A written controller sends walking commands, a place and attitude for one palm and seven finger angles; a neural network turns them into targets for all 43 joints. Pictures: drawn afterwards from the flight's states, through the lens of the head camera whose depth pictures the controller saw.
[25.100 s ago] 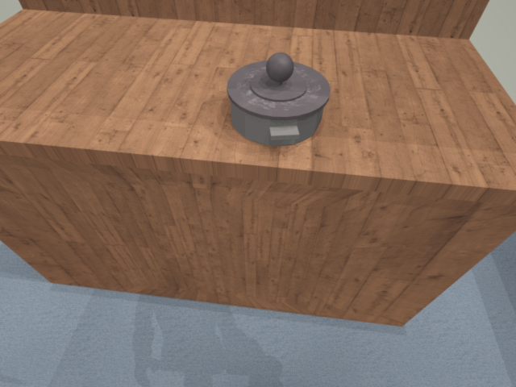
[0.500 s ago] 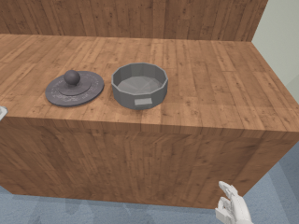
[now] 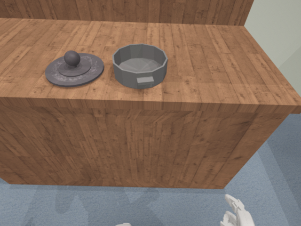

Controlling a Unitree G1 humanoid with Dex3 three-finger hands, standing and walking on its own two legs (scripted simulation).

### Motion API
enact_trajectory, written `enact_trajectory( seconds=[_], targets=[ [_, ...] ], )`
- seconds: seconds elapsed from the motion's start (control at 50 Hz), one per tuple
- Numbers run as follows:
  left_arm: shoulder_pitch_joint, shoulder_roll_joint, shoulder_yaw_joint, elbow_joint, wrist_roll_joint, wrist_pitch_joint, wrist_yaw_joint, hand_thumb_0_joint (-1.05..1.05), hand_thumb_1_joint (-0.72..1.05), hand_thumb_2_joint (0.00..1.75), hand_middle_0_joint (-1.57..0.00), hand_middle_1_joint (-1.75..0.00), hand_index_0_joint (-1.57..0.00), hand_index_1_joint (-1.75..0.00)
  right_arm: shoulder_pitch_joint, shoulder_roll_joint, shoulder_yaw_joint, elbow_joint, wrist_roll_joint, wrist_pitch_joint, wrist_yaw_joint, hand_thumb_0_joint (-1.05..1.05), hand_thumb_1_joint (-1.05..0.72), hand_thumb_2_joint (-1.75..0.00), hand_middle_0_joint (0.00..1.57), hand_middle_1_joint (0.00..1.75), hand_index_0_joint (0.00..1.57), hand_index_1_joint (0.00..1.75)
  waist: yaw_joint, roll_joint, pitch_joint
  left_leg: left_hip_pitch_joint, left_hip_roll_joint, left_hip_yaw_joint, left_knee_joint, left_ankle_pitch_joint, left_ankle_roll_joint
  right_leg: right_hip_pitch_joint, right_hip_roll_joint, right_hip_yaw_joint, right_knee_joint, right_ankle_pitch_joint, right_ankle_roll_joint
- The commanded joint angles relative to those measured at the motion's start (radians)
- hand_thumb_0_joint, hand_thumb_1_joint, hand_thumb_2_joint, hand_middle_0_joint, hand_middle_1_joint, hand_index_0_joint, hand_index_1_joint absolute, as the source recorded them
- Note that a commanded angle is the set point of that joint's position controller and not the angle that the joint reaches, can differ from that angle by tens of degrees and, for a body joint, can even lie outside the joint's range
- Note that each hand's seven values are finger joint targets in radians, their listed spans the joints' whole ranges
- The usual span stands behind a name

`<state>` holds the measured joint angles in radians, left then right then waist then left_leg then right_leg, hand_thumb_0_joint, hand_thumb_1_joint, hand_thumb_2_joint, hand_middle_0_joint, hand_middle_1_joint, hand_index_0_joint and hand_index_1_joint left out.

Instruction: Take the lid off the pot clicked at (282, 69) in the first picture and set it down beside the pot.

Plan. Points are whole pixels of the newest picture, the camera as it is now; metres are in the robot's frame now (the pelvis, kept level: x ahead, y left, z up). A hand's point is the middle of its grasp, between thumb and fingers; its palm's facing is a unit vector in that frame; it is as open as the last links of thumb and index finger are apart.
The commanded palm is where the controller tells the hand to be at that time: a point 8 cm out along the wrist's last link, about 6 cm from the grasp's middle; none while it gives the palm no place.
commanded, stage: step back with the hand held close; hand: left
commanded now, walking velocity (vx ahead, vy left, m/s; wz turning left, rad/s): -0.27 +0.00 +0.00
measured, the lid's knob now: (72, 58) +0.61 +0.32 +0.12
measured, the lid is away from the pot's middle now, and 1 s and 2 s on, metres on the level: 0.24 0.24 0.24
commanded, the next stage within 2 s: stop stepping back and stand still in 0.36 s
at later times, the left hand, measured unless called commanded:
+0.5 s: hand out of the picture +0.11 +0.25 +0.29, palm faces +0.50 -0.82 -0.29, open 7.4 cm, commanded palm +0.01 +0.30 +0.29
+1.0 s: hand out of the picture +0.05 +0.25 +0.26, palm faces +0.47 -0.80 -0.38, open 7.4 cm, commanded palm -0.03 +0.29 +0.29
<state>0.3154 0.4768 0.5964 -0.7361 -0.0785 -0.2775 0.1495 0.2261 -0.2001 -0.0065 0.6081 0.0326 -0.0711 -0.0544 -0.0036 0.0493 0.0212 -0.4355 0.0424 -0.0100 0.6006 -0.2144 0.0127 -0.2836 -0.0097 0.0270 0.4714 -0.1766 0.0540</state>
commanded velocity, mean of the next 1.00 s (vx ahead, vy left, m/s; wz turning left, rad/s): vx -0.07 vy -0.01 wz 0.00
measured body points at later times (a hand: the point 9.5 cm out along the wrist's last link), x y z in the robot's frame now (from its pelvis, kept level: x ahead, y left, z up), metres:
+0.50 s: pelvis -0.11 +0.02 -0.01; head -0.09 +0.03 +0.44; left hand +0.08 +0.29 +0.30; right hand +0.05 -0.23 -0.09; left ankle +0.00 +0.13 -0.73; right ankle -0.06 -0.14 -0.67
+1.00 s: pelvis -0.16 +0.01 +0.01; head -0.17 +0.02 +0.45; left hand +0.02 +0.29 +0.28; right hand -0.02 -0.23 -0.07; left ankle -0.13 +0.14 -0.73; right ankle -0.14 -0.10 -0.73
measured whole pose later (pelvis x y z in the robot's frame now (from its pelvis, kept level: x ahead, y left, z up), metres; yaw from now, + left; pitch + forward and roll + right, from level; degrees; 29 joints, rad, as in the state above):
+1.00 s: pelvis -0.16 +0.01 +0.01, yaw -1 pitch -1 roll -1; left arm 0.41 0.44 0.53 -0.67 -0.07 -0.18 0.14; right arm 0.24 -0.19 0.02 0.60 0.02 -0.10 -0.05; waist -0.06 0.00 -0.03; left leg -0.29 0.03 -0.01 0.55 -0.25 0.00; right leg -0.26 0.03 0.00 0.50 -0.21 -0.01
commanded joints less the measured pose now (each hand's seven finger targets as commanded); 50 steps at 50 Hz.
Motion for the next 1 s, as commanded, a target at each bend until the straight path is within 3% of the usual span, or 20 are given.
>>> enact_trajectory(
  seconds=[0.0, 0.1, 0.16, 0.22, 0.26, 0.32, 0.34, 0.38, 0.42, 0.44, 0.46, 0.48, 0.5, 0.54, 0.56, 0.6, 0.62, 0.72, 0.8, 0.98],
  targets=[
    [-0.101, 0.182, 0.041, -0.101, 0.008, -0.021, 0.021, 0.00, 0.90, 0.90, -0.20, -0.30, -0.20, -0.30, -0.088, -0.146, -0.060, -0.150, -0.002, -0.055, -0.011, 0.00, -0.90, -0.90, 0.20, 0.30, 0.20, 0.30, -0.032, -0.067, -0.060, 0.192, 0.040, -0.064, -0.048, -0.220, 0.007, -0.236, -0.101, 0.058, -0.184, -0.286, -0.095],
    [-0.077, 0.196, 0.089, -0.200, 0.003, -0.031, 0.035, 0.00, 0.90, 0.90, -0.20, -0.30, -0.20, -0.30, -0.120, -0.156, -0.055, -0.192, -0.006, -0.064, -0.022, 0.00, -0.90, -0.90, 0.20, 0.30, 0.20, 0.30, -0.017, 0.242, -0.117, -0.102, 0.201, -0.268, -0.440, -0.533, 0.068, 0.040, 0.070, -0.062, 0.242, -0.276, -0.050],
    [-0.035, 0.213, 0.111, -0.213, -0.003, -0.030, 0.026, 0.00, 0.90, 0.90, -0.20, -0.30, -0.20, -0.30, -0.111, -0.138, -0.070, -0.196, -0.005, -0.062, -0.002, 0.00, -0.90, -0.90, 0.20, 0.30, 0.20, 0.30, -0.005, 0.184, -0.177, -0.147, 0.171, -0.151, -0.335, -0.422, 0.059, 0.129, 0.059, -0.062, 0.231, -0.250, -0.066],
    [-0.022, 0.257, 0.115, -0.214, -0.003, -0.040, 0.033, 0.00, 0.90, 0.90, -0.20, -0.30, -0.20, -0.30, -0.087, -0.108, -0.059, -0.164, -0.012, -0.055, 0.002, 0.00, -0.90, -0.90, 0.20, 0.30, 0.20, 0.30, -0.019, -0.091, -0.119, 0.062, -0.014, 0.001, 0.132, -0.221, -0.030, -0.167, -0.233, 0.270, -0.253, -0.304, -0.184],
    [-0.050, 0.257, 0.113, -0.187, 0.009, -0.013, 0.041, 0.00, 0.90, 0.90, -0.20, -0.30, -0.20, -0.30, -0.083, -0.108, -0.069, -0.128, -0.014, -0.048, 0.008, 0.00, -0.90, -0.90, 0.20, 0.30, 0.20, 0.30, -0.005, -0.239, -0.151, 0.160, -0.028, -0.022, 0.491, -0.262, -0.023, -0.335, -0.364, 0.300, -0.309, -0.316, -0.220],
    [-0.128, 0.194, 0.054, -0.105, 0.010, -0.003, 0.031, 0.00, 0.90, 0.90, -0.20, -0.30, -0.20, -0.30, -0.071, -0.114, -0.047, -0.116, -0.012, -0.046, 0.001, 0.00, -0.90, -0.90, 0.20, 0.30, 0.20, 0.30, -0.047, -0.203, -0.042, 0.194, 0.025, -0.056, 0.137, -0.201, -0.010, -0.298, -0.227, 0.115, -0.139, -0.121, -0.151],
    [-0.159, 0.199, 0.057, -0.091, 0.004, -0.013, 0.030, 0.00, 0.90, 0.90, -0.20, -0.30, -0.20, -0.30, -0.079, -0.141, -0.051, -0.109, -0.012, -0.053, -0.007, 0.00, -0.90, -0.90, 0.20, 0.30, 0.20, 0.30, -0.052, -0.082, -0.004, 0.158, 0.051, -0.096, -0.092, -0.187, 0.014, -0.264, -0.140, 0.067, -0.022, -0.097, -0.111],
    [-0.210, 0.203, 0.069, -0.151, -0.007, -0.050, 0.036, 0.00, 0.90, 0.90, -0.20, -0.30, -0.20, -0.30, -0.113, -0.178, -0.069, -0.134, -0.026, -0.081, -0.021, 0.00, -0.90, -0.90, 0.20, 0.30, 0.20, 0.30, -0.050, 0.333, -0.018, -0.036, 0.331, -0.412, -0.363, -0.061, 0.145, -0.187, 0.066, -0.010, 0.464, -0.294, -0.032],
    [-0.228, 0.190, 0.069, -0.118, -0.036, -0.042, 0.025, 0.00, 0.90, 0.90, -0.20, -0.30, -0.20, -0.30, -0.082, -0.148, -0.087, -0.107, -0.019, -0.101, 0.010, 0.00, -0.90, -0.90, 0.20, 0.30, 0.20, 0.30, -0.052, 0.194, -0.139, -0.040, 0.332, -0.371, -0.364, -0.166, 0.168, -0.159, 0.099, 0.075, 0.726, -0.361, -0.050],
    [0.010, -0.211, -0.454, 0.753, 0.045, 0.191, -0.115, 0.00, 0.90, 0.90, -0.20, -0.30, -0.20, -0.30, -0.050, -0.315, -0.127, 0.112, -0.033, -0.115, 0.012, 0.00, -0.90, -0.90, 0.20, 0.30, 0.20, 0.30, -0.157, 0.251, -0.106, 0.026, 0.216, -0.367, -0.009, 0.582, 0.114, -0.363, 0.039, 0.135, 0.797, -0.293, -0.025],
    [-0.413, 0.317, 0.104, -0.511, -0.053, 0.057, -0.022, 0.00, 0.90, 0.90, -0.20, -0.30, -0.20, -0.30, -0.187, -0.104, -0.104, -0.193, 0.023, -0.092, 0.044, 0.00, -0.90, -0.90, 0.20, 0.30, 0.20, 0.30, 0.012, 0.027, -0.266, 0.151, 0.268, -0.186, -0.260, 0.156, 0.125, -0.158, 0.107, 0.086, 0.708, -0.372, -0.008],
    [-0.279, 0.455, 0.245, -0.413, -0.028, -0.014, 0.017, 0.00, 0.90, 0.90, -0.20, -0.30, -0.20, -0.30, -0.151, -0.155, -0.097, -0.178, -0.009, -0.108, 0.016, 0.00, -0.90, -0.90, 0.20, 0.30, 0.20, 0.30, -0.017, -0.025, -0.250, -0.010, 0.232, -0.251, -0.247, -0.170, 0.139, -0.066, 0.062, 0.037, 0.609, -0.364, -0.034],
    [0.021, 0.330, 0.222, -0.276, -0.058, 0.020, 0.018, 0.00, 0.90, 0.90, -0.20, -0.30, -0.20, -0.30, -0.123, -0.116, -0.069, -0.179, -0.013, -0.079, 0.024, 0.00, -0.90, -0.90, 0.20, 0.30, 0.20, 0.30, 0.001, 0.134, -0.205, -0.074, 0.215, -0.228, -0.335, -0.314, 0.118, -0.019, 0.073, -0.028, 0.492, -0.326, -0.047],
    [0.035, 0.248, 0.127, -0.442, -0.031, 0.021, 0.008, 0.00, 0.90, 0.90, -0.20, -0.30, -0.20, -0.30, -0.164, -0.095, -0.045, -0.215, -0.006, -0.063, 0.040, 0.00, -0.90, -0.90, 0.20, 0.30, 0.20, 0.30, 0.015, 0.351, -0.229, -0.176, 0.148, -0.122, -0.359, -0.533, 0.043, 0.240, 0.062, -0.082, 0.203, -0.300, -0.072],
    [0.063, 0.261, 0.134, -0.424, -0.013, 0.018, 0.011, 0.00, 0.90, 0.90, -0.20, -0.30, -0.20, -0.30, -0.133, -0.088, -0.042, -0.206, -0.010, -0.060, 0.037, 0.00, -0.90, -0.90, 0.20, 0.30, 0.20, 0.30, 0.008, 0.236, -0.226, -0.173, 0.073, -0.045, -0.245, -0.496, 0.007, 0.276, 0.026, -0.036, 0.046, -0.326, -0.096],
    [-0.007, 0.321, 0.160, -0.398, -0.008, 0.010, 0.016, 0.00, 0.90, 0.90, -0.20, -0.30, -0.20, -0.30, -0.105, -0.094, -0.042, -0.174, -0.028, -0.052, 0.022, 0.00, -0.90, -0.90, 0.20, 0.30, 0.20, 0.30, -0.011, -0.163, -0.147, -0.059, -0.062, 0.013, 0.332, -0.216, -0.036, -0.032, -0.327, 0.474, -0.362, -0.438, -0.256],
    [-0.060, 0.324, 0.166, -0.339, -0.001, 0.014, 0.027, 0.00, 0.90, 0.90, -0.20, -0.30, -0.20, -0.30, -0.074, -0.097, -0.039, -0.131, -0.030, -0.055, 0.019, 0.00, -0.90, -0.90, 0.20, 0.30, 0.20, 0.30, -0.019, -0.139, -0.159, -0.024, -0.032, -0.014, 0.439, -0.175, -0.036, -0.075, -0.349, 0.442, -0.349, -0.409, -0.249],
    [-0.168, 0.163, 0.023, 0.076, -0.004, 0.043, 0.027, 0.00, 0.90, 0.90, -0.20, -0.30, -0.20, -0.30, -0.087, -0.123, -0.032, -0.096, -0.002, -0.048, -0.016, 0.00, -0.90, -0.90, 0.20, 0.30, 0.20, 0.30, -0.051, -0.088, 0.017, 0.245, 0.008, -0.024, -0.064, -0.204, 0.020, -0.218, -0.168, 0.131, -0.199, -0.413, -0.146],
    [-0.188, 0.171, 0.003, 0.077, -0.013, 0.040, 0.009, 0.00, 0.90, 0.90, -0.20, -0.30, -0.20, -0.30, -0.123, -0.159, -0.043, -0.150, 0.026, -0.056, -0.019, 0.00, -0.90, -0.90, 0.20, 0.30, 0.20, 0.30, -0.030, 0.112, -0.015, 0.046, 0.185, -0.286, -0.374, -0.534, 0.101, -0.001, 0.031, -0.057, 0.112, -0.254, -0.043],
    [0.061, 0.260, 0.088, -0.332, 0.023, -0.006, 0.014, 0.00, 0.90, 0.90, -0.20, -0.30, -0.20, -0.30, -0.121, -0.122, -0.031, -0.151, -0.025, -0.090, 0.004, 0.00, -0.90, -0.90, 0.20, 0.30, 0.20, 0.30, -0.011, -0.013, -0.095, 0.109, 0.005, -0.035, -0.117, -0.183, 0.028, 0.038, -0.105, 0.156, -0.190, -0.212, -0.111]
  ],
)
